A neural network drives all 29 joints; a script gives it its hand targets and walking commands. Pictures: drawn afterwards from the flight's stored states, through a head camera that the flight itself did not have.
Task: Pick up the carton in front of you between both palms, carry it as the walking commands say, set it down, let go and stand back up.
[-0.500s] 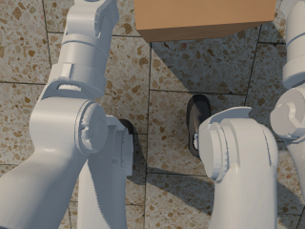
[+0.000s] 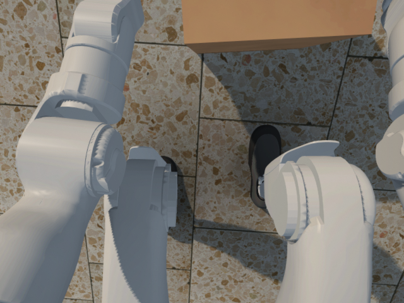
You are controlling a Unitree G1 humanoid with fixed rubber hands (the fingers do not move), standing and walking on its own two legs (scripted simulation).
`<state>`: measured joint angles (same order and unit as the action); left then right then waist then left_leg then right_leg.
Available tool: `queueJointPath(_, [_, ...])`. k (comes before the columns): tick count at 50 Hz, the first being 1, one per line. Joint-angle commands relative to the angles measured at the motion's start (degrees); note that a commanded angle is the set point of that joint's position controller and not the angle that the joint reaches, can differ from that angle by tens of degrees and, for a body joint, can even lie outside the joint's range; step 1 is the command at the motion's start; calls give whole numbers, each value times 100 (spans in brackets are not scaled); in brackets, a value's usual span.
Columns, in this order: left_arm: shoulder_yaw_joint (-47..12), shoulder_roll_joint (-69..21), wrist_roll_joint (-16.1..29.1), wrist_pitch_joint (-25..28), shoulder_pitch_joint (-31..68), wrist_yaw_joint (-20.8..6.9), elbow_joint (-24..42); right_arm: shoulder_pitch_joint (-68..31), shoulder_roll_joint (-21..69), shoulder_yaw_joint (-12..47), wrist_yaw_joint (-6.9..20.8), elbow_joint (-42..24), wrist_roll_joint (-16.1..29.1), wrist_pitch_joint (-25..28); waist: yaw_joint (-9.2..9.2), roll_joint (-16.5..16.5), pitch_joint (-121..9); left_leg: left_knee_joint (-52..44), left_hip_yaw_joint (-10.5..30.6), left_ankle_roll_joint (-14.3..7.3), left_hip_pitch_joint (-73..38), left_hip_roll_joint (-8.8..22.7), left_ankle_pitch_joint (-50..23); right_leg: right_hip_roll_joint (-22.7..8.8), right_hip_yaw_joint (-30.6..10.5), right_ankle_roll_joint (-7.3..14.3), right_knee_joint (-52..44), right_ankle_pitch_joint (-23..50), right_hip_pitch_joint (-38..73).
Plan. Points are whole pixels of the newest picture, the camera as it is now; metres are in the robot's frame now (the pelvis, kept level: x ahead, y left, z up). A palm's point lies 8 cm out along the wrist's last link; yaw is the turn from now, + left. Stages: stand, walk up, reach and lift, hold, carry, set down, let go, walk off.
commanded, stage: set down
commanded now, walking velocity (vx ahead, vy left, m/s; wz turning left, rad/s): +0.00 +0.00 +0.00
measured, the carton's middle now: out of the picture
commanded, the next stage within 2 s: let go in 1.16 s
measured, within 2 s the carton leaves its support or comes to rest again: neither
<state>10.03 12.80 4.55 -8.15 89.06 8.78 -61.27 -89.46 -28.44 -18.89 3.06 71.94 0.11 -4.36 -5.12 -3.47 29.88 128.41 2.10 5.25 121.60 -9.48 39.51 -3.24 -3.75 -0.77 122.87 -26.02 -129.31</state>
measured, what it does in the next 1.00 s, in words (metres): rises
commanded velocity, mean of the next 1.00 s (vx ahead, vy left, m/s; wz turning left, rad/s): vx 0.00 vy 0.00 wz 0.00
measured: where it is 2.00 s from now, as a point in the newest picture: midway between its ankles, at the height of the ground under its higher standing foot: (211, 194)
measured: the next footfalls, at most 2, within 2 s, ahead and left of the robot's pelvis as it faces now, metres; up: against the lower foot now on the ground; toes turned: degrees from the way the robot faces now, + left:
none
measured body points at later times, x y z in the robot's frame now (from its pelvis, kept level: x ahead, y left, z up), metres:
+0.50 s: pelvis +0.00 +0.00 +0.07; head +0.35 -0.07 +0.34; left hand +0.60 +0.05 -0.05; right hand +0.54 -0.32 -0.06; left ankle +0.10 +0.13 -0.34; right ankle +0.14 -0.14 -0.34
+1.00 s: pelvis +0.03 -0.01 +0.19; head +0.36 -0.08 +0.49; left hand +0.60 +0.06 +0.09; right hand +0.55 -0.33 +0.09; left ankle +0.09 +0.13 -0.34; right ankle +0.14 -0.14 -0.34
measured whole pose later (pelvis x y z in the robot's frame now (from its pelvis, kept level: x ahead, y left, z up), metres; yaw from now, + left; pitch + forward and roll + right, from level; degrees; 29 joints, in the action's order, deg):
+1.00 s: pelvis +0.03 -0.01 +0.19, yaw -2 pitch +46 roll +5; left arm 15.7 10.2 1.4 -15.0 70.3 8.4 -42.8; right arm -74.2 -25.0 -17.8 4.2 52.0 -0.2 -13.7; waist -2.6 -2.1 1.6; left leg 86.1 1.7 3.5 101.5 -3.8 30.7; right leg -0.2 -3.5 0.1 82.9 -19.4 -109.3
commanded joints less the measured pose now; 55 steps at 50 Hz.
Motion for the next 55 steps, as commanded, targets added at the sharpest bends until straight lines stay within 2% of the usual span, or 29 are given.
queueJointPath(1, [-421,571,458,203,1500,38,572,-1691,-1224,354,-172,-544,539,350,-601,-51,-6689,-1113,-579,10,-1724,266,-1802,177,359,102,-442,2220,4262])
queueJointPath(6, [-743,466,733,202,1461,63,1053,-1620,-1196,682,-86,-684,993,328,-572,-29,-7765,-1149,-705,25,-1865,279,-2044,170,337,141,-468,2787,5032])
queueJointPath(11, [-491,714,515,22,1364,281,1955,-1479,-1423,498,-131,-1240,866,120,-462,151,-9094,-1433,-890,8,-2162,155,-1985,298,463,123,-681,2924,6118])
queueJointPath(14, [-306,756,412,-201,1279,392,2338,-1464,-1423,464,-177,-1702,729,-126,-366,356,-9684,-1803,-956,-38,-2392,84,-1772,373,624,78,-991,2681,6545])
queueJointPath(19, [121,479,173,-500,847,348,1708,-1248,-949,474,-112,-1526,519,-451,-158,564,-8224,-2490,-897,-120,-1883,94,-939,400,769,11,-1635,1527,5609])
queueJointPath(22, [381,331,-37,-469,636,247,1429,-1099,-724,362,-42,-1472,303,-450,-78,621,-7841,-2759,-844,-137,-1712,102,-905,400,710,-22,-1937,1396,5234])
queueJointPath(25, [584,290,-232,-408,499,172,1334,-939,-594,251,-3,-1496,124,-433,-49,664,-7829,-2997,-831,-138,-1640,96,-958,424,632,-41,-2209,1469,5234])
queueJointPath(29, [688,319,-362,-375,412,123,1527,-751,-561,132,-14,-1663,-11,-456,-62,670,-8216,-3310,-870,-111,-1736,76,-1056,477,591,-54,-2565,1689,5662])
queueJointPath(34, [557,372,-280,-441,334,125,2069,-645,-670,121,-58,-2159,18,-572,-101,673,-9170,-3688,-934,-78,-2058,36,-1343,556,605,-45,-2938,2300,6712])
queueJointPath(39, [455,414,-210,-587,88,111,2510,-456,-673,175,-24,-2641,98,-782,-46,733,-9800,-4172,-971,-88,-2271,23,-1557,616,564,-51,-3352,2889,7750])
queueJointPath(46, [550,350,-281,-622,-401,-6,2569,-87,-484,111,84,-2719,34,-872,79,773,-9510,-5002,-892,-122,-2509,89,-1691,632,479,-48,-4104,3110,8301])
queueJointPath(55, [730,118,-505,-439,-840,-141,2436,335,-287,-188,220,-2528,-302,-660,83,602,-8992,-6136,-719,-86,-3484,195,-2116,611,517,0,-5191,3195,8487])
